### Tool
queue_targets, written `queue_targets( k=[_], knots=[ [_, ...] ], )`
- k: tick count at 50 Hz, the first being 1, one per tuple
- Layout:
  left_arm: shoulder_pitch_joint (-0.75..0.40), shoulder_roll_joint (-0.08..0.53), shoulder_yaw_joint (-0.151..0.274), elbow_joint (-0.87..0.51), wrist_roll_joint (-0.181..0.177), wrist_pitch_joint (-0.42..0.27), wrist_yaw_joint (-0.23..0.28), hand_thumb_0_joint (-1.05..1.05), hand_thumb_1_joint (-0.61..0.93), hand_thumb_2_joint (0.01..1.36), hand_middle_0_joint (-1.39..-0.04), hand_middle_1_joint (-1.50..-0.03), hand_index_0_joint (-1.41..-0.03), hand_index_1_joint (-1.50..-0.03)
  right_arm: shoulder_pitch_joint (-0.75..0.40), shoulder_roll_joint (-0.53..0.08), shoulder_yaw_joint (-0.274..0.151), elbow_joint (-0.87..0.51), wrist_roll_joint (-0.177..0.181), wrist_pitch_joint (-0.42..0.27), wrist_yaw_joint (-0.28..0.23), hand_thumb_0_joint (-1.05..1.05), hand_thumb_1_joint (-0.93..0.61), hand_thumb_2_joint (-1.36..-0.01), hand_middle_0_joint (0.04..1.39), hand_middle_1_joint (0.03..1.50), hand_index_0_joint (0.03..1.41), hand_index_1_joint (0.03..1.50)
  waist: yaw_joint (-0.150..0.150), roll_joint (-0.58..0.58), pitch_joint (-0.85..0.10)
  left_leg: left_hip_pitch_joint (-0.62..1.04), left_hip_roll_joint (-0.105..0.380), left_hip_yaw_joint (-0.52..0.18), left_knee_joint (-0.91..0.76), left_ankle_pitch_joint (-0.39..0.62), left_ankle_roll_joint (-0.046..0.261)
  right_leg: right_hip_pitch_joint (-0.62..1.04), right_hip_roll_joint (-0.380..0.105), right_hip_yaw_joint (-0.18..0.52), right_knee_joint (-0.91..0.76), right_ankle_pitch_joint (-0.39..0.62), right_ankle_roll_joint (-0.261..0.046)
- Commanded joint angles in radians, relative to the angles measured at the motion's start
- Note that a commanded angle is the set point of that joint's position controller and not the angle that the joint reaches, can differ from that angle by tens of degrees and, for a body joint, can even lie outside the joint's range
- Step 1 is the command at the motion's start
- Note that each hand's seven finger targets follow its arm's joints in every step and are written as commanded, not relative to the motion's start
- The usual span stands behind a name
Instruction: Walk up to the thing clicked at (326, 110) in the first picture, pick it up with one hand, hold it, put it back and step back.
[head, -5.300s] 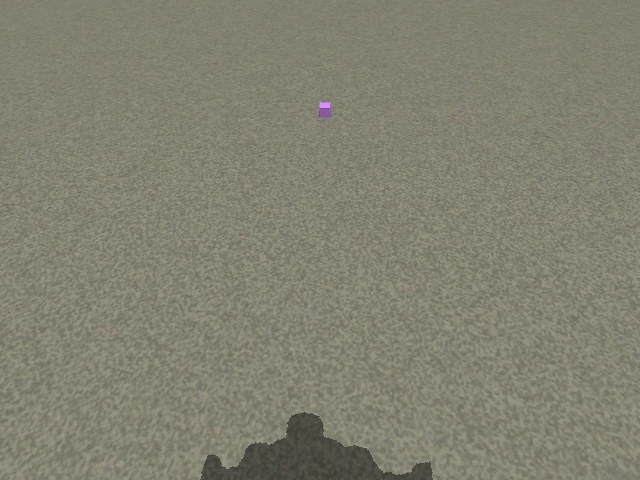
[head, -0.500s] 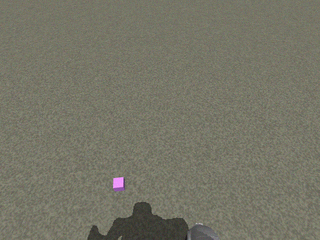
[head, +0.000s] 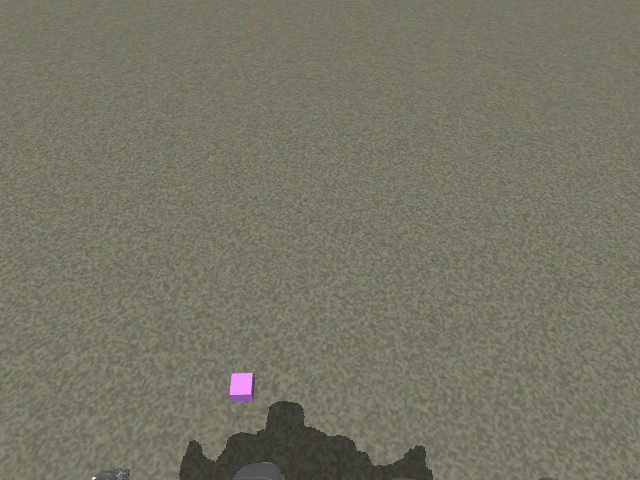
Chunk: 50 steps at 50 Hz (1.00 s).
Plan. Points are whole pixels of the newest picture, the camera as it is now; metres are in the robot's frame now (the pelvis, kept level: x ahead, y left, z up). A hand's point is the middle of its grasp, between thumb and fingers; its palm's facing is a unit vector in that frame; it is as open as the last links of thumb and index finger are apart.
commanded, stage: walk up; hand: left
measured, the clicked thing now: (242, 387) +0.45 +0.26 -0.72
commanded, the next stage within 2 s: stand in 1.08 s
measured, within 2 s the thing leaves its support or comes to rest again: neither
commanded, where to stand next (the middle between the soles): +0.05 -0.01 m, yaw +0 degrees
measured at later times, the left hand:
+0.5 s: hand out of the picture +0.09 +0.26 -0.13, palm faces +0.01 -0.94 -0.33, open 7.4 cm
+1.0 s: hand out of the picture +0.10 +0.24 -0.13, palm faces +0.01 -0.95 -0.32, open 7.4 cm
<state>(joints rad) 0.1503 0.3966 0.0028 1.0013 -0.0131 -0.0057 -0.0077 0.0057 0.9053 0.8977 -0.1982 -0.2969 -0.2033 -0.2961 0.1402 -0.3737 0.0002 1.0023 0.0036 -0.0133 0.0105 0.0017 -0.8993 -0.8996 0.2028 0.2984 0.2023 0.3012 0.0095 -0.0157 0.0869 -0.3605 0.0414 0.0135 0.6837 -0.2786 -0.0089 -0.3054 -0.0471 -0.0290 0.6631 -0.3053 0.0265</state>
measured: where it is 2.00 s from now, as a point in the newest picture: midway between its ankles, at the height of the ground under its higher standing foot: outside the picture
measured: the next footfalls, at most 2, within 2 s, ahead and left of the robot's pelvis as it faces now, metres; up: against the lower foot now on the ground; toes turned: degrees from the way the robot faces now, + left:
none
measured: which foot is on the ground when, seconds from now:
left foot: down 0.00-1.00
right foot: down 0.00-1.00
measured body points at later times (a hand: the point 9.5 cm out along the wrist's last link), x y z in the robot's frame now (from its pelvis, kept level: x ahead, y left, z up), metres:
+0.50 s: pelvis +0.01 +0.00 +0.03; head +0.02 +0.00 +0.48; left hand +0.09 +0.30 -0.11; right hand +0.13 -0.30 -0.10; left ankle +0.06 +0.13 -0.72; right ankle +0.03 -0.14 -0.72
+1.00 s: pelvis +0.02 -0.01 +0.03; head +0.03 -0.01 +0.48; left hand +0.10 +0.29 -0.11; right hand +0.10 -0.31 -0.11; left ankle +0.06 +0.13 -0.72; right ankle +0.03 -0.14 -0.72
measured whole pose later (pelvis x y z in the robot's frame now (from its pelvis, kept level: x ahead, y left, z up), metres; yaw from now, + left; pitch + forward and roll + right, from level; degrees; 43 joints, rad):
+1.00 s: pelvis +0.02 -0.01 +0.03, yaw +1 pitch -2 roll +0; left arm 0.08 0.34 0.02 1.17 0.00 0.00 -0.02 0.01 0.91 0.90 -0.20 -0.30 -0.20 -0.30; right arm 0.08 -0.35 0.00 1.17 0.00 0.00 0.01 0.00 -0.90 -0.90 0.20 0.30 0.20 0.30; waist -0.01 0.01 0.05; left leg -0.18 0.03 0.00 0.35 -0.13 -0.02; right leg -0.12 -0.04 -0.06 0.33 -0.17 0.03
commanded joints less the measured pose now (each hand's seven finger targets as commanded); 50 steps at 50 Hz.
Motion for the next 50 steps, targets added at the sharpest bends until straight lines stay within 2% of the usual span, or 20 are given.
queue_targets(
  k=[1,2,8,16,19,21,23,28,34,38,42,50],
  knots=[
    [-0.045,0.205,0.037,-0.011,0.003,-0.026,0.012,0.000,0.900,0.900,-0.200,-0.300,-0.200,-0.300,-0.073,-0.239,-0.044,-0.026,0.000,-0.027,-0.011,0.000,-0.900,-0.900,0.200,0.300,0.200,0.300,-0.002,0.121,-0.105,0.061,0.112,-0.167,-0.266,0.002,0.057,0.053,-0.058,0.084,-0.163,0.072,-0.063],
    [-0.041,0.198,0.034,0.005,0.002,-0.027,0.012,0.000,0.900,0.900,-0.200,-0.300,-0.200,-0.300,-0.094,-0.236,-0.042,-0.018,0.001,-0.027,-0.010,0.000,-0.900,-0.900,0.200,0.300,0.200,0.300,0.006,0.111,-0.108,0.072,0.117,-0.168,-0.267,0.026,0.060,0.062,-0.056,0.077,-0.185,0.075,-0.060],
    [-0.078,0.198,0.028,0.062,0.004,-0.038,0.014,0.000,0.900,0.900,-0.200,-0.300,-0.200,-0.300,-0.133,-0.218,-0.036,0.032,0.010,-0.024,-0.008,0.000,-0.900,-0.900,0.200,0.300,0.200,0.300,-0.008,0.041,-0.171,0.206,0.097,-0.105,-0.249,0.225,0.047,0.109,-0.091,0.082,-0.270,0.241,-0.050],
    [-0.124,0.175,0.025,0.109,0.007,-0.029,0.010,0.000,0.900,0.900,-0.200,-0.300,-0.200,-0.300,-0.180,-0.204,-0.035,0.089,0.005,-0.012,-0.005,0.000,-0.900,-0.900,0.200,0.300,0.200,0.300,-0.007,0.023,-0.130,0.218,0.100,-0.107,-0.361,0.151,0.032,0.133,-0.093,0.075,-0.367,0.154,-0.038],
    [-0.129,0.175,0.029,0.121,0.009,-0.027,0.008,0.000,0.900,0.900,-0.200,-0.300,-0.200,-0.300,-0.183,-0.200,-0.032,0.104,0.004,-0.014,-0.005,0.000,-0.900,-0.900,0.200,0.300,0.200,0.300,-0.003,0.020,-0.142,0.224,0.097,-0.102,-0.376,0.178,0.025,0.165,-0.099,0.073,-0.377,0.181,-0.037],
    [-0.119,0.177,0.030,0.123,0.012,-0.025,0.007,0.000,0.900,0.900,-0.200,-0.300,-0.200,-0.300,-0.194,-0.202,-0.032,0.102,0.003,-0.014,-0.005,0.000,-0.900,-0.900,0.200,0.300,0.200,0.300,0.002,0.018,-0.125,0.220,0.095,-0.101,-0.389,0.138,0.025,0.152,-0.098,0.073,-0.392,0.164,-0.032],
    [-0.127,0.175,0.034,0.122,0.013,-0.023,0.006,0.000,0.900,0.900,-0.200,-0.300,-0.200,-0.300,-0.182,-0.201,-0.031,0.107,0.002,-0.015,-0.004,0.000,-0.900,-0.900,0.200,0.300,0.200,0.300,0.000,0.020,-0.130,0.211,0.098,-0.104,-0.402,0.138,0.022,0.175,-0.100,0.070,-0.390,0.167,-0.032],
    [-0.126,0.171,0.039,0.121,0.018,-0.018,0.004,0.000,0.900,0.900,-0.200,-0.300,-0.200,-0.300,-0.176,-0.206,-0.035,0.109,-0.005,-0.014,-0.004,0.000,-0.900,-0.900,0.200,0.300,0.200,0.300,-0.002,0.034,-0.101,0.168,0.097,-0.125,-0.439,0.013,0.019,0.163,-0.091,0.069,-0.403,0.092,-0.036],
    [-0.123,0.171,0.045,0.113,0.019,-0.021,0.003,0.000,0.900,0.900,-0.200,-0.300,-0.200,-0.300,-0.151,-0.199,-0.034,0.107,-0.006,-0.019,-0.005,0.000,-0.900,-0.900,0.200,0.300,0.200,0.300,-0.005,0.027,-0.128,0.184,0.092,-0.117,-0.424,0.080,0.017,0.190,-0.096,0.072,-0.402,0.139,-0.036],
    [-0.115,0.169,0.049,0.111,0.018,-0.021,0.005,0.000,0.900,0.900,-0.200,-0.300,-0.200,-0.300,-0.142,-0.198,-0.035,0.104,-0.006,-0.020,-0.007,0.000,-0.900,-0.900,0.200,0.300,0.200,0.300,-0.003,0.022,-0.148,0.208,0.094,-0.106,-0.399,0.171,0.022,0.198,-0.097,0.066,-0.398,0.179,-0.033],
    [-0.113,0.165,0.051,0.111,0.016,-0.020,0.007,0.000,0.900,0.900,-0.200,-0.300,-0.200,-0.300,-0.130,-0.193,-0.037,0.105,-0.004,-0.017,-0.008,0.000,-0.900,-0.900,0.200,0.300,0.200,0.300,-0.007,0.021,-0.139,0.219,0.094,-0.102,-0.386,0.213,0.020,0.188,-0.096,0.063,-0.401,0.180,-0.033],
    [-0.127,0.160,0.051,0.108,0.019,-0.017,0.008,0.000,0.900,0.900,-0.200,-0.300,-0.200,-0.300,-0.125,-0.191,-0.039,0.107,-0.006,-0.011,-0.010,0.000,-0.900,-0.900,0.200,0.300,0.200,0.300,-0.015,0.019,-0.120,0.190,0.091,-0.108,-0.402,0.162,0.019,0.195,-0.094,0.062,-0.410,0.163,-0.032]
  ],
)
